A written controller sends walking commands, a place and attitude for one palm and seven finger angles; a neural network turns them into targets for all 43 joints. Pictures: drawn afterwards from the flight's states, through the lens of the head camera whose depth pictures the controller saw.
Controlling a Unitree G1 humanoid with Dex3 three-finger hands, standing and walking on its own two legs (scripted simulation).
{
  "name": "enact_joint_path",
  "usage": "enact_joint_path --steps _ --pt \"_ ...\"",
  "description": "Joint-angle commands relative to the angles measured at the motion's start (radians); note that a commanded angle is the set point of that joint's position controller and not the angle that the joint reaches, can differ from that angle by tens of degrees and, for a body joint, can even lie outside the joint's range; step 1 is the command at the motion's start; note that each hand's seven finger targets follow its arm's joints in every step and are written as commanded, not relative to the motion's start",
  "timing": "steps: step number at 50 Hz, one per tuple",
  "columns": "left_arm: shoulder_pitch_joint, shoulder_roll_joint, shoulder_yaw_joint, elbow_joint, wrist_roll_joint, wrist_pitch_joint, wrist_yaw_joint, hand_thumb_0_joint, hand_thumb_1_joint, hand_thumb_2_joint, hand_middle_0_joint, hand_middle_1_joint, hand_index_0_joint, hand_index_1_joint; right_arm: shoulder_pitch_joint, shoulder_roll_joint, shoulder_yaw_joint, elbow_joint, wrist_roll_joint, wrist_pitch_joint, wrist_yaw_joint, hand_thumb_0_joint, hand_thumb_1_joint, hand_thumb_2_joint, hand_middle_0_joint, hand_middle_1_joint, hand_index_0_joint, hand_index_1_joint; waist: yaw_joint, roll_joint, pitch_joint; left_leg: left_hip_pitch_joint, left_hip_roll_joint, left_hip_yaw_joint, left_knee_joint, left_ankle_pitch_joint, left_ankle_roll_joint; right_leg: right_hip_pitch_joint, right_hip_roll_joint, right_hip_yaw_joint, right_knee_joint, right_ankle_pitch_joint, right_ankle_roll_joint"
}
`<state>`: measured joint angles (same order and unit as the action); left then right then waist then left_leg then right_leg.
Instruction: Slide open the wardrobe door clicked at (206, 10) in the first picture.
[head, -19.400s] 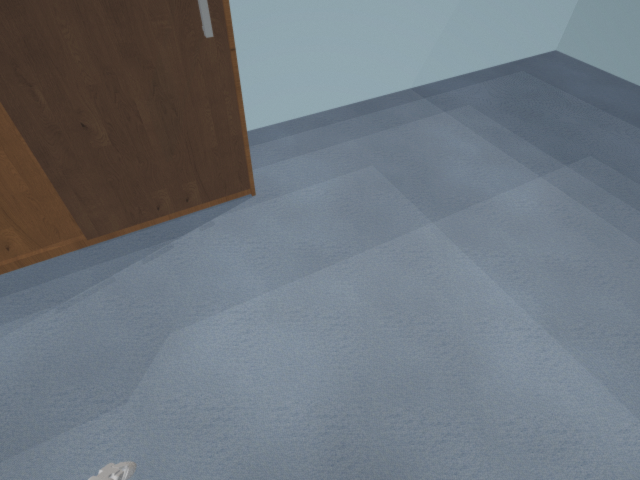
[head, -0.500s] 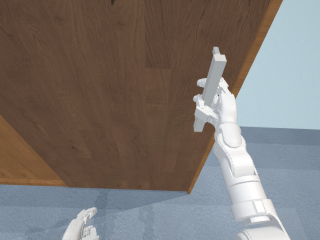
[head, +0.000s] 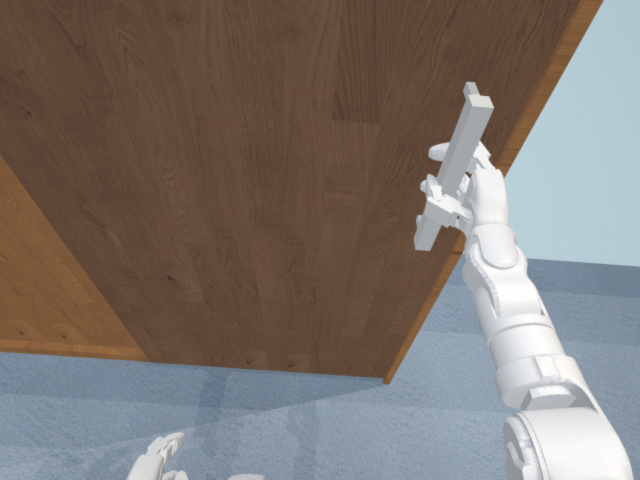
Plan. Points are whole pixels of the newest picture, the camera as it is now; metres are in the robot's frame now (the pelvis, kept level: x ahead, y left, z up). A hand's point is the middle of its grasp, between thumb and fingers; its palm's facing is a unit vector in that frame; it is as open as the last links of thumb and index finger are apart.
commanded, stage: step sideways, sliding the door along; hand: right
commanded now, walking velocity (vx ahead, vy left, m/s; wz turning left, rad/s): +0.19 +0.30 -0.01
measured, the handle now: (443, 176) +0.48 -0.13 +0.13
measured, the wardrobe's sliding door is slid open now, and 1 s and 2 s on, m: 0.00 0.05 0.21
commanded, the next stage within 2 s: none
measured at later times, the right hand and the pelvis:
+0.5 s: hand (424, 198) +0.43 -0.10 +0.13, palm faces +0.21 +0.98 -0.08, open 6.2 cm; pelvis +0.04 +0.10 +0.02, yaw -5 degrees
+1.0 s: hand (383, 189) +0.44 -0.05 +0.14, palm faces +0.40 +0.92 +0.03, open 6.7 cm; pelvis +0.10 +0.17 +0.01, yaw -10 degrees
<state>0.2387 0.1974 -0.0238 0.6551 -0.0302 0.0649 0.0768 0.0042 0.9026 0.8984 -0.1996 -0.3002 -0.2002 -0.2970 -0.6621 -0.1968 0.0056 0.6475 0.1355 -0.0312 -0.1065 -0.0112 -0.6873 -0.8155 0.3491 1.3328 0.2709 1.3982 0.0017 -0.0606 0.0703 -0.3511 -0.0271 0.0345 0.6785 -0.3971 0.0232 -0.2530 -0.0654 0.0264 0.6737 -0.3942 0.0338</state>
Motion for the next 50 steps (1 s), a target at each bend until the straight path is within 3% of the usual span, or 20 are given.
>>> enact_joint_path --steps 1,2,4,7,9,10,11,13,20,27,30,32,33,34,36,39,40,42,43,50 --pt "-0.131 0.116 0.045 -0.135 -0.021 -0.057 0.031 0.0 0.9 0.9 -0.2 -0.3 -0.2 -0.3 -0.501 0.071 0.12 -0.21 -0.044 -0.087 0.056 0.0 -0.9 -0.9 0.45 1.4 0.45 1.4 0.033 0.328 -0.257 0.309 0.261 -0.382 -0.403 0.009 0.125 -0.267 0.049 -0.078 0.268 -0.12 -0.053" --pt "-0.152 0.121 0.053 -0.133 -0.016 -0.071 0.04 0.0 0.9 0.9 -0.2 -0.3 -0.2 -0.3 -0.494 0.069 0.105 -0.198 -0.044 -0.092 0.048 0.0 -0.9 -0.9 0.45 1.4 0.45 1.4 0.001 0.339 -0.216 0.296 0.352 -0.524 -0.452 0.053 0.201 -0.333 0.081 -0.033 0.439 -0.239 -0.046" --pt "-0.124 0.133 0.069 -0.089 -0.013 -0.09 0.034 0.0 0.9 0.9 -0.2 -0.3 -0.2 -0.3 -0.517 0.09 0.126 -0.181 -0.053 -0.085 0.049 0.0 -0.9 -0.9 0.45 1.4 0.45 1.4 0.006 0.275 -0.15 0.17 0.344 -0.462 -0.448 -0.049 0.222 -0.294 0.025 0.014 0.534 -0.206 -0.04" --pt "-0.096 0.109 0.056 -0.066 0.004 -0.109 0.026 0.0 0.9 0.9 -0.2 -0.3 -0.2 -0.3 -0.591 0.179 0.185 -0.267 -0.07 -0.139 0.045 0.0 -0.9 -0.9 0.45 1.4 0.45 1.4 0.043 0.204 -0.256 0.21 0.241 -0.159 -0.241 0.443 0.177 -0.084 -0.004 -0.049 0.214 -0.087 -0.048" --pt "-0.076 0.107 0.059 -0.052 0.01 -0.11 0.029 0.0 0.9 0.9 -0.2 -0.3 -0.2 -0.3 -0.603 0.194 0.217 -0.312 -0.065 -0.167 0.05 0.0 -0.9 -0.9 0.45 1.4 0.45 1.4 0.085 0.152 -0.33 0.087 0.153 -0.029 -0.002 0.398 0.101 0.193 -0.027 -0.065 -0.172 0.196 -0.053" --pt "-0.089 0.157 0.079 -0.066 0.016 -0.116 0.033 0.0 0.9 0.9 -0.2 -0.3 -0.2 -0.3 -0.615 0.192 0.23 -0.35 -0.052 -0.184 0.058 0.0 -0.9 -0.9 0.45 1.4 0.45 1.4 0.095 -0.046 -0.332 -0.141 0.082 0.028 0.233 0.2 0.037 0.384 -0.209 0.146 -0.313 0.314 -0.094" --pt "-0.086 0.176 0.088 -0.089 0.011 -0.118 0.013 0.0 0.9 0.9 -0.2 -0.3 -0.2 -0.3 -0.625 0.221 0.268 -0.392 -0.041 -0.189 0.068 0.0 -0.9 -0.9 0.45 1.4 0.45 1.4 0.069 -0.217 -0.374 -0.367 0.022 -0.045 0.498 -0.134 0.002 0.495 -0.471 0.564 -0.324 0.507 -0.203" --pt "-0.163 0.177 0.1 -0.099 -0.006 -0.121 -0.016 0.0 0.9 0.9 -0.2 -0.3 -0.2 -0.3 -0.611 0.203 0.253 -0.398 -0.04 -0.177 0.073 0.0 -0.9 -0.9 0.45 1.4 0.45 1.4 0.021 0.018 -0.318 -0.43 0.098 -0.186 0.659 -0.052 0.003 0.452 -0.55 0.471 -0.292 0.585 -0.301" --pt "-0.123 0.161 0.106 -0.119 -0.006 -0.126 -0.029 0.0 0.9 0.9 -0.2 -0.3 -0.2 -0.3 -0.602 0.19 0.277 -0.598 -0.077 -0.162 0.099 0.0 -0.9 -0.9 0.45 1.4 0.45 1.4 0.04 -0.158 -0.344 -0.33 0.092 -0.009 0.407 0.072 -0.05 0.435 -0.304 0.042 -0.213 0.747 -0.164" --pt "-0.139 0.126 0.09 -0.18 -0.011 -0.166 -0.048 0.0 0.9 0.9 -0.2 -0.3 -0.2 -0.3 -0.429 0.135 0.23 -0.675 -0.057 -0.162 0.087 0.0 -0.9 -0.9 0.45 1.4 0.45 1.4 0.044 -0.328 -0.369 -0.071 0.036 0.098 0.024 0.117 -0.051 0.451 -0.242 -0.097 -0.108 0.922 -0.098" --pt "-0.146 0.105 0.08 -0.179 -0.027 -0.187 -0.046 0.0 0.9 0.9 -0.2 -0.3 -0.2 -0.3 -0.338 0.077 0.192 -0.724 -0.079 -0.161 0.068 0.0 -0.9 -0.9 0.45 1.4 0.45 1.4 0.019 -0.116 -0.388 0.255 0.051 0.078 -0.251 0.55 -0.045 0.26 -0.124 -0.123 0.092 0.595 -0.062" --pt "-0.194 0.051 0.066 -0.189 -0.021 -0.193 -0.025 0.0 0.9 0.9 -0.2 -0.3 -0.2 -0.3 -0.226 -0.044 0.116 -0.744 -0.103 -0.136 0.05 0.0 -0.9 -0.9 0.45 1.4 0.45 1.4 -0.013 0.394 -0.419 0.499 0.371 -0.258 -0.177 1.303 0.061 -0.177 0.074 -0.071 0.427 -0.258 -0.06" --pt "-0.188 0.048 0.051 -0.178 -0.007 -0.205 -0.016 0.0 0.9 0.9 -0.2 -0.3 -0.2 -0.3 -0.187 -0.063 0.095 -0.785 -0.115 -0.126 0.044 0.0 -0.9 -0.9 0.45 1.4 0.45 1.4 -0.022 0.371 -0.4 0.436 0.408 -0.258 -0.174 1.384 0.06 -0.19 0.068 0.004 0.51 -0.3 -0.029" --pt "-0.158 0.082 0.076 -0.18 -0.016 -0.201 -0.009 0.0 0.9 0.9 -0.2 -0.3 -0.2 -0.3 -0.189 -0.047 0.1 -0.885 -0.089 -0.133 0.046 0.0 -0.9 -0.9 0.45 1.4 0.45 1.4 -0.014 0.511 -0.427 0.477 0.374 -0.244 -0.14 1.307 0.046 -0.191 0.048 0.02 0.54 -0.278 -0.012" --pt "-0.221 0.063 0.056 -0.166 -0.024 -0.223 0.003 0.0 0.9 0.9 -0.2 -0.3 -0.2 -0.3 -0.193 0.035 0.144 -0.975 -0.075 -0.146 0.021 0.0 -0.9 -0.9 0.45 1.4 0.45 1.4 0.0 0.419 -0.438 0.544 0.379 -0.202 -0.077 1.279 0.113 -0.233 0.037 0.018 0.411 -0.231 -0.016" --pt "-0.224 0.072 0.056 -0.166 -0.022 -0.223 0.001 0.0 0.9 0.9 -0.2 -0.3 -0.2 -0.3 -0.159 0.107 0.195 -1.018 -0.078 -0.174 0.011 0.0 -0.9 -0.9 0.45 1.4 0.45 1.4 0.023 0.348 -0.452 0.466 0.297 -0.106 0.003 1.188 0.074 -0.057 0.046 -0.052 -0.017 0.016 -0.016" --pt "-0.233 0.089 0.066 -0.165 -0.02 -0.222 0.002 0.0 0.9 0.9 -0.2 -0.3 -0.2 -0.3 -0.165 0.121 0.22 -1.036 -0.075 -0.186 0.009 0.0 -0.9 -0.9 0.45 1.4 0.45 1.4 0.034 0.248 -0.459 0.366 0.255 -0.056 0.058 1.019 0.035 0.105 0.006 -0.077 -0.18 0.26 -0.02" --pt "-0.217 0.147 0.104 -0.209 -0.022 -0.223 -0.025 0.0 0.9 0.9 -0.2 -0.3 -0.2 -0.3 -0.154 0.215 0.315 -1.094 -0.061 -0.202 0.021 0.0 -0.9 -0.9 0.45 1.4 0.45 1.4 0.009 -0.155 -0.525 -0.113 0.106 -0.005 0.281 0.003 -0.054 0.515 -0.376 0.263 -0.172 1.244 -0.193" --pt "-0.184 0.14 0.108 -0.2 -0.028 -0.229 -0.056 0.0 0.9 0.9 -0.2 -0.3 -0.2 -0.3 -0.15 0.233 0.327 -1.049 -0.076 -0.204 0.026 0.0 -0.9 -0.9 0.45 1.4 0.45 1.4 0.009 -0.137 -0.55 -0.154 0.091 -0.072 0.439 -0.203 -0.034 0.528 -0.405 0.22 -0.14 1.257 -0.247" --pt "-0.145 0.114 0.082 -0.229 -0.012 -0.288 -0.086 0.0 0.9 0.9 -0.2 -0.3 -0.2 -0.3 -0.098 0.288 0.425 -1.14 -0.099 -0.171 0.04 0.0 -0.9 -0.9 0.45 1.4 0.45 1.4 0.027 -0.171 -0.41 -0.247 0.056 0.015 0.352 -0.05 -0.043 0.597 -0.233 -0.06 -0.123 1.209 -0.134"
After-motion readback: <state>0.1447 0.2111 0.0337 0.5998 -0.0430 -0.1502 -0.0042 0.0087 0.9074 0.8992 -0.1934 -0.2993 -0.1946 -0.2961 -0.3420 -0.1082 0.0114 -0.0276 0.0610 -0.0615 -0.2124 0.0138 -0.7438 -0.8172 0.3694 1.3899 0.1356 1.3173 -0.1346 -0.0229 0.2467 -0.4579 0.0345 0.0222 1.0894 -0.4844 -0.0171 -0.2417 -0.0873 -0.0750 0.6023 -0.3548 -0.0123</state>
